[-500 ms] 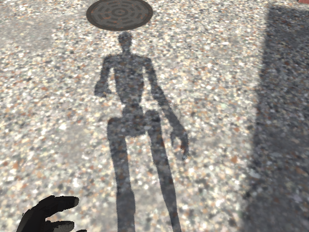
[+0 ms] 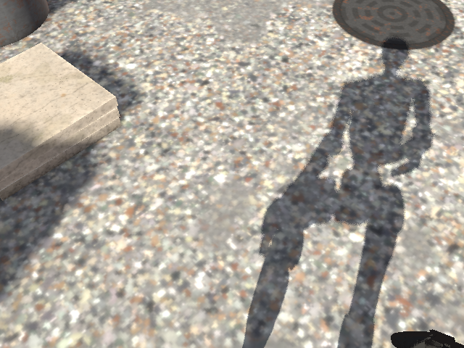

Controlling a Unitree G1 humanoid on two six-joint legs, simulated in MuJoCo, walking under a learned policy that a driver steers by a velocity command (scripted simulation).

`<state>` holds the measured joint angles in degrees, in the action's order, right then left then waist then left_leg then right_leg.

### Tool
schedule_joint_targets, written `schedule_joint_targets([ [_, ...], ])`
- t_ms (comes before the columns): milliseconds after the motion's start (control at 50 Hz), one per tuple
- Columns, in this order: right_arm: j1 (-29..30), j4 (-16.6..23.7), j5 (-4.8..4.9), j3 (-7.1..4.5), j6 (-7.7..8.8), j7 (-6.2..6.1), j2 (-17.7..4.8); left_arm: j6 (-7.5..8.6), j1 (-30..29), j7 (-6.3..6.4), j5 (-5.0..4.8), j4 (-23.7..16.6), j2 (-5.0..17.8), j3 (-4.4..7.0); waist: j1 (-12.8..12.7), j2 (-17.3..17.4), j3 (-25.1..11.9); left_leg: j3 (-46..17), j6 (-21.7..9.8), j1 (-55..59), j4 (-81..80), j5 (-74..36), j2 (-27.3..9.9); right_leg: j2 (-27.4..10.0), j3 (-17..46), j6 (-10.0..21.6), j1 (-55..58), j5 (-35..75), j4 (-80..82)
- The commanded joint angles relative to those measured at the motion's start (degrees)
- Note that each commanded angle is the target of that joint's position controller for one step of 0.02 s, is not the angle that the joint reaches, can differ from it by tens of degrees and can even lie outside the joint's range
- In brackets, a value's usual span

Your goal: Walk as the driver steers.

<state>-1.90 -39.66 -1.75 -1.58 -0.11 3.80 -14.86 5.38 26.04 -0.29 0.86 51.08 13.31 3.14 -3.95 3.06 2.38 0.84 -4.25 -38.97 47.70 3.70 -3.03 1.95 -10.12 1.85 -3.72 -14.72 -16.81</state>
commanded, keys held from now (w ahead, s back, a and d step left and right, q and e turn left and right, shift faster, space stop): w+q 0.08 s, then w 0.20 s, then w+e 0.38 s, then no key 0.34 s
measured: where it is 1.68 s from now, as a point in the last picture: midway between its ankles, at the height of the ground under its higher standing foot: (239, 319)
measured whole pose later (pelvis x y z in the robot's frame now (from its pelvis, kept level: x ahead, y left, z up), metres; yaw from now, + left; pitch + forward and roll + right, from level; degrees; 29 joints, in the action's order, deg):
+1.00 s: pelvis +0.48 +0.02 +0.01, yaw -5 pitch +0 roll +0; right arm -10.8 -50.1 -1.2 -1.0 1.0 -0.6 -13.5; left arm 2.6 15.4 -0.1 0.8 51.7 12.7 1.2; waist -0.3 1.8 5.0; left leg -1.3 0.6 -31.2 51.0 13.3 -3.4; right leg 5.5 -2.3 6.6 -8.9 -8.8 -18.0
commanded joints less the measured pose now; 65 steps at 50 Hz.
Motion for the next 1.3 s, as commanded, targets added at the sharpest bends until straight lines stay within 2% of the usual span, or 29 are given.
schedule_joint_targets([
  [20,5.6,4.9,-0.03,-0.04,0.45,0.51,-1.9,-0.19,0.1,0.43,0.24,-3.6,7.6,1.47,0.8,-6.4,0.3,2.2,-1.5,3.3,-6.5,0.7,-0.3,-17.0,6.3,5.6,2.4,21.6,7.0],
  [60,8.4,6.0,-0.44,-0.02,0.67,0.51,-2.1,-1.12,2.3,0.87,0.53,-2.7,9.0,1.72,-0.1,-6.2,1.3,4.0,-2.1,3.7,-10.1,6.3,1.1,-17.8,4.5,5.0,6.5,23.9,4.9],
  [100,7.2,5.7,-1.15,-0.22,0.8,0.09,-2.3,-2.17,3.9,1.15,0.64,-1.7,10.3,1.76,0.4,-7.3,0.1,6.7,-3.5,10.1,-13.7,13.1,4.7,-17.8,1.7,4.4,8.0,40.0,-2.4],
  [140,-6.2,1.4,-1.87,-1.49,1.73,-0.88,-4.0,-2.93,3.6,1.24,0.22,-1.4,10.8,1.28,6.4,-6.2,-6.9,6.4,-6.2,29.1,-19.8,10.8,8.6,-16.4,-1.9,3.2,2.8,48.8,-20.2],
  [160,-17.4,-1.4,-2.7,-3.09,2.09,-1.89,-8.4,-2.72,1.5,1.06,0.13,-3.9,9.4,0.6,11.2,-1.9,-13.7,-6.7,-9.5,45.9,-21.5,15.7,-1.0,-14.8,-2.7,1.5,-10.5,32.8,-35.6],
  [180,-18.5,-1.3,-1.45,-4.0,1.86,-2.91,-13.6,-2.3,1.9,-0.41,0.09,-8.4,3.3,-0.86,8.5,11.4,-18.1,-36.3,-16.2,61.3,-27.4,14.2,-19.2,-4.8,-2.2,-1.6,-35.0,-16.8,-54.4],
  [200,-21.3,-1.4,0.13,-4.22,1.31,-3.76,-13.2,-2.66,-4.5,0.1,0.96,-8.7,9.4,0.89,11.5,2.2,-16.2,-37.3,-16.4,58.2,-29.9,4.8,-19.6,-4.6,7.1,-1.5,-40.1,-13.9,-59.7],
  [240,-15.4,-3.2,0.79,-3.01,1.85,-4.23,-8.6,-1.94,-6.6,-0.29,-0.41,-9.1,7.6,0.29,6.6,-0.9,-6.1,-20.7,-12.6,45.3,-30.7,-11.4,-13.3,-8.7,9.6,-0.7,-37.2,-6.3,-52.8],
  [280,-10.9,-3.3,1.01,-2.01,2.74,-4.16,-5.9,-3.38,-3.1,-0.71,0.91,-7.0,6.5,0.14,2.2,-0.6,-3.4,-13.6,-9.8,36.0,-34.1,-13.0,-8.6,-9.6,9.6,-1.5,-29.6,-4.9,-47.3],
  [320,-11.6,-4.1,1.18,-1.84,3.77,-3.79,-5.5,-4.61,-1.6,-1.45,1.22,-5.6,6.0,0.34,1.3,-0.3,-3.3,-10.5,-9.9,33.6,-36.7,-13.9,-7.8,-8.5,8.9,-1.7,-27.5,-2.7,-46.1],
  [400,-15.3,-6.9,0.85,-2.13,4.86,-3.61,-6.2,-4.78,-9.7,-2.05,0.54,-7.1,5.4,0.56,3.3,-0.5,1.6,-5.4,-8.6,33.2,-41.4,-10.3,-7.3,-8.0,11.0,-1.8,-33.4,6.1,-39.1],
  [580,-21.3,-11.6,0.47,-1.56,5.71,-4.99,-5.9,-3.92,-22.2,-2.64,1.11,-10.9,3.9,-0.55,6.9,-0.4,4.5,4.2,-4.8,44.2,-39.0,-23.1,-9.6,-4.5,6.5,2.2,-34.0,13.2,-21.1],
  [640,-20.6,-12.5,0.16,-1.78,5.37,-5.67,-8.3,-3.99,-18.5,-2.26,1.28,-10.6,4.8,-0.12,4.4,1.8,0.9,7.3,-2.9,47.7,-27.8,-49.4,-10.1,0.4,1.8,5.7,-26.0,4.8,-18.9],
  [680,-20.1,-12.5,0.08,-1.96,4.54,-5.86,-9.4,-3.28,-6.0,-1.68,1.97,-6.8,6.8,0.99,-1.1,1.3,-5.6,8.7,-1.8,44.5,-8.3,-52.4,-9.1,3.8,2.4,8.3,-11.6,4.1,-13.5],
  [700,-19.1,-11.3,0.87,-1.55,4.77,-5.79,-8.8,-2.72,2.2,-1.02,2.93,-4.6,9.8,2.13,-5.3,-1.7,-10.5,9.2,-0.5,33.0,7.5,-35.3,-6.7,-2.7,11.3,11.3,2.9,9.4,-10.7],
  [720,-25.1,-9.0,2.68,0.03,5.12,-4.68,-1.3,-2.8,1.6,-0.36,2.83,-4.9,17.2,3.87,-0.4,-17.9,-17.1,9.4,2.7,8.6,32.6,22.5,6.2,-23.5,41.3,22.3,21.5,33.0,-10.3],
  [740,-22.1,-9.6,1.45,-1.09,5.04,-4.95,-6.1,-3.0,2.1,-0.42,-0.97,-4.6,15.3,3.71,-2.0,-7.1,-22.0,-3.2,2.5,7.5,37.3,25.2,5.8,-24.2,44.9,23.5,20.4,46.2,-7.9],
  [760,-18.5,-8.3,2.19,-0.82,5.35,-4.93,-5.3,-2.96,-2.9,-0.04,-0.96,-4.8,13.6,3.06,0.1,-5.9,-14.1,-4.4,2.4,5.3,35.4,20.8,2.8,-23.0,35.0,21.6,13.5,52.2,-7.4],
  [780,-16.7,-8.2,1.92,-0.43,5.58,-4.95,-4.6,-2.94,-5.9,-0.07,-0.7,-4.7,9.3,1.88,1.1,-2.5,-8.0,-3.7,2.3,5.2,30.5,18.8,1.1,-20.3,29.7,18.6,6.8,51.7,-5.3],
  [820,-17.6,-8.9,0.43,-0.49,3.81,-4.66,-4.4,-2.84,-9.8,0.25,-0.86,-4.6,5.5,0.42,4.5,-2.9,-3.7,-3.1,3.0,10.3,23.1,17.4,-0.4,-15.4,21.6,14.1,-2.6,49.7,-0.9],
  [880,-20.3,-10.1,0.26,-0.31,1.47,-4.32,-2.3,-1.73,-9.6,0.12,-0.2,-3.3,7.4,0.34,6.5,-4.2,-5.1,-1.5,4.5,15.0,16.4,15.0,0.9,-13.2,16.2,13.1,-6.2,57.0,0.2],
  [960,-17.3,-10.6,0.41,-0.06,0.89,-4.4,-1.4,-2.08,-10.4,0.34,-0.07,-2.1,6.9,-0.41,6.0,-7.2,-5.4,0.2,5.2,15.3,4.2,8.4,0.9,-9.8,11.2,9.8,-5.2,55.2,-0.3],
  [1120,-13.5,-12.4,0.86,0.15,0.66,-6.08,-1.6,-3.56,-9.8,1.27,0.47,1.3,5.7,-1.32,3.6,-8.0,-2.4,-0.1,3.3,22.9,-13.8,9.4,1.4,-12.9,15.8,9.7,-5.2,37.6,-3.3],
  [1160,-16.0,-14.0,0.4,0.43,1.48,-6.49,-1.5,-3.66,-10.7,1.67,-0.1,1.9,5.1,-1.69,5.4,-4.4,-1.7,-3.0,2.1,31.8,-26.6,-3.3,-0.8,-11.3,16.9,6.5,-8.8,26.3,-5.9],
  [1180,-17.8,-14.7,-0.01,-0.04,2.12,-6.77,-4.7,-3.55,-8.5,1.78,0.19,1.8,4.0,-2.0,3.8,-0.1,-3.5,-9.4,1.1,36.6,-26.9,-17.5,-6.9,-8.1,15.6,4.4,-10.4,16.1,-8.7],
  [1200,-14.8,-15.1,0.96,-0.13,1.86,-6.67,-6.3,-4.09,-0.3,1.64,-0.57,4.1,1.2,-2.34,-1.0,6.9,-4.4,-13.3,-4.4,34.8,-25.2,-26.3,-11.8,-3.3,13.0,3.2,-8.9,-0.7,-7.3],
  [1220,-13.0,-14.8,1.25,0.76,1.75,-6.04,-2.4,-4.98,-1.4,2.19,-0.18,6.0,2.4,-2.41,0.7,4.9,-4.1,-13.8,-5.1,30.0,-26.3,-21.1,-11.7,-2.9,12.5,2.7,-4.4,-3.4,-5.3],
  [1240,-11.6,-14.9,1.07,1.11,1.79,-5.63,-1.2,-5.36,-3.4,2.34,-0.1,6.2,3.2,-2.2,1.0,3.4,-1.7,-11.6,-2.9,27.7,-27.1,-14.0,-8.5,-3.3,13.8,2.6,-3.6,-0.5,-3.1],
  [1300,-13.5,-17.1,1.51,0.94,1.52,-6.11,-1.7,-5.4,-7.3,1.94,-0.17,6.7,4.4,-1.98,2.9,2.0,-0.8,-7.7,0.3,29.4,-27.8,-6.4,-3.4,-5.7,15.4,2.8,-3.8,6.8,-1.8],
])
